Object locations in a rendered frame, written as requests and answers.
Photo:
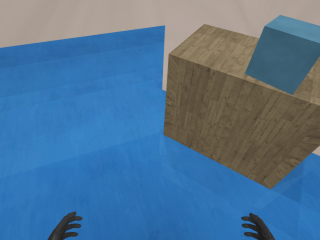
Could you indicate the carton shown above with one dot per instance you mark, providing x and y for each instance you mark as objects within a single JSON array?
[{"x": 285, "y": 53}]

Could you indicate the robot left hand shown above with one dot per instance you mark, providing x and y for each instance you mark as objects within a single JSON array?
[{"x": 59, "y": 233}]

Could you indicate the pedestal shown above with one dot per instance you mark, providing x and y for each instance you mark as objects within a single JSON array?
[{"x": 247, "y": 125}]

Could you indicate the robot right hand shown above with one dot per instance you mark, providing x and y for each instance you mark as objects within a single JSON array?
[{"x": 263, "y": 233}]

